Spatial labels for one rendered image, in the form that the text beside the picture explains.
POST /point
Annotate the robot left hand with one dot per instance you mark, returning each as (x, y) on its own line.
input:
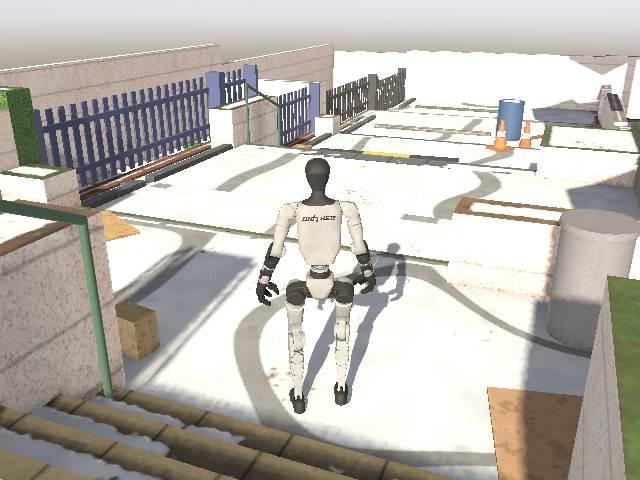
(261, 291)

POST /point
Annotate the right robot upper arm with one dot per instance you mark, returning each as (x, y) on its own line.
(350, 210)

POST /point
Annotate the robot right hand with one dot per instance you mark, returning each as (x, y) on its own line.
(361, 279)

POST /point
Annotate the left robot forearm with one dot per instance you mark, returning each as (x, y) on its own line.
(268, 267)

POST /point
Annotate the robot right thigh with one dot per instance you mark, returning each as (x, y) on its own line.
(343, 297)

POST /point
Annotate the left robot upper arm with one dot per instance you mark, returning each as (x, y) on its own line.
(287, 212)

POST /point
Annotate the humanoid robot head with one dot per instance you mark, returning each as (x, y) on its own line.
(317, 173)

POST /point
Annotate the right robot forearm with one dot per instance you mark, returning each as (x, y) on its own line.
(365, 262)

